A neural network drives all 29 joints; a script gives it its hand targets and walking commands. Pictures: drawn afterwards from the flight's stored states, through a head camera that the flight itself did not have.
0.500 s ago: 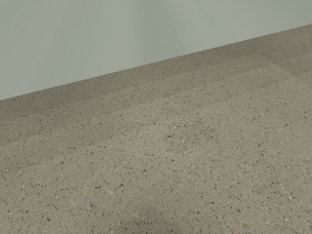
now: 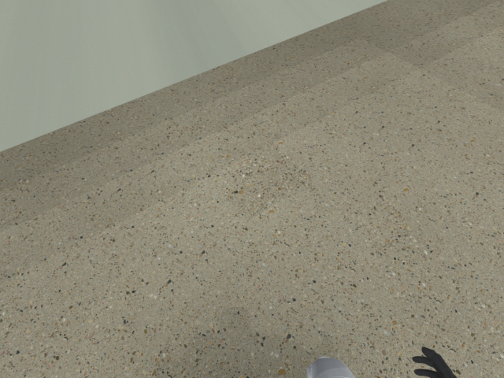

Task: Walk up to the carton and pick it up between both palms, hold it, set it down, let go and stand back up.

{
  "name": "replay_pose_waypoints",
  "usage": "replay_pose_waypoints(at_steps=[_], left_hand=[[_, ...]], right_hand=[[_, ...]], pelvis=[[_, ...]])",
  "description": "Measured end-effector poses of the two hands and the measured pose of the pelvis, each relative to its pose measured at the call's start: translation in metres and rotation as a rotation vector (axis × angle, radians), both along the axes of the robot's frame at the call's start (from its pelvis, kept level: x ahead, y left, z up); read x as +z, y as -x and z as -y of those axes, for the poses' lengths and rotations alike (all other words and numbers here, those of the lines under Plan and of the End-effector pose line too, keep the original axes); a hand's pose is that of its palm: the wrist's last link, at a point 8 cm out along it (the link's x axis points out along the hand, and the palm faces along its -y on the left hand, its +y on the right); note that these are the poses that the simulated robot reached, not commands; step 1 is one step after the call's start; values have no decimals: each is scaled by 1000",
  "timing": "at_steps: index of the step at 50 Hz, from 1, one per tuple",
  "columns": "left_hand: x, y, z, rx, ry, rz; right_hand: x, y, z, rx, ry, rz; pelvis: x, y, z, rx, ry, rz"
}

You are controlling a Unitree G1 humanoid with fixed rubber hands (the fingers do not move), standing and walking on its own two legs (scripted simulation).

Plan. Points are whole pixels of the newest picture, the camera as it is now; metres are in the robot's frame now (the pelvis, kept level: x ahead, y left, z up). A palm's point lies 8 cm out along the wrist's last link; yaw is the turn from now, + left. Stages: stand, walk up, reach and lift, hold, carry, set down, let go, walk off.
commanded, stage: walk up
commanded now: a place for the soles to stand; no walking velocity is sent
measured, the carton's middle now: out of the picture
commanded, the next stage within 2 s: none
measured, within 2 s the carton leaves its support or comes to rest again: neither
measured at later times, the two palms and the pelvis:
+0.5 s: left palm out of the picture +0.11 +0.15 -0.12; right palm out of the picture -0.05 -0.36 -0.09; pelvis -0.07 -0.07 +0.00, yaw -20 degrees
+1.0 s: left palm out of the picture +0.06 +0.00 -0.09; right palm out of the picture -0.31 -0.45 -0.14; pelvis -0.19 -0.15 -0.01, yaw -42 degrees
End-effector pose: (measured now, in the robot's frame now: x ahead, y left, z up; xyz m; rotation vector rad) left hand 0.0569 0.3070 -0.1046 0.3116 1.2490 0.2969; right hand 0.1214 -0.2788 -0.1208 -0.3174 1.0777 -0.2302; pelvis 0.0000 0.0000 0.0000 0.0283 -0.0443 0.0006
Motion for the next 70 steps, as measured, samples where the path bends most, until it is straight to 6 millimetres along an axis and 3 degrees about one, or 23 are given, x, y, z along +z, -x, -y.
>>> replay_pose_waypoints(at_steps=[4,7,10,14,19,24,28,33,37,41,47,51,55,60,65,70], left_hand=[[1,-21,31,-66,-3,74],[-1,-15,66,-83,35,80],[3,-3,92,-102,69,33],[2,-6,108,-190,82,4],[-13,-30,124,-297,137,58],[-22,-52,147,-416,189,102],[-9,-54,159,-528,192,78],[-10,-47,152,-589,168,34],[-14,-30,166,-626,167,-22],[-13,-17,201,-707,165,-55],[0,-13,276,-819,141,37],[15,9,308,-804,107,91],[32,31,319,-837,31,11],[34,34,345,-925,19,-21],[20,32,393,-1025,74,-27],[4,24,452,-1148,147,-18]], right_hand=[[-14,-10,39,35,-3,57],[-21,-8,59,20,-25,69],[-8,9,63,-29,-63,72],[11,46,73,-86,-69,69],[21,97,88,-168,-12,64],[29,160,82,-271,26,46],[44,209,86,-389,58,50],[50,244,92,-444,79,97],[47,271,103,-468,81,113],[38,310,121,-509,80,118],[3,395,158,-604,54,73],[-19,434,174,-677,-27,42],[-9,449,173,-754,-97,83],[2,485,169,-805,-97,49],[7,522,171,-916,-64,27],[17,540,171,-1027,-12,55]], pelvis=[[-16,9,30,-54,-10,9],[-18,16,45,-68,33,18],[-4,21,54,-124,0,-7],[7,34,67,-177,-16,-25],[1,49,71,-248,20,-26],[-1,67,71,-327,9,2],[11,77,69,-394,56,-2],[10,97,76,-477,45,1],[7,115,86,-547,27,4],[4,137,100,-619,3,11],[-10,174,135,-708,-35,25],[-10,192,157,-751,-18,30],[9,207,175,-838,-54,7],[17,226,194,-927,-60,-7],[13,231,211,-1018,-42,-23],[8,230,226,-1105,-28,-41]])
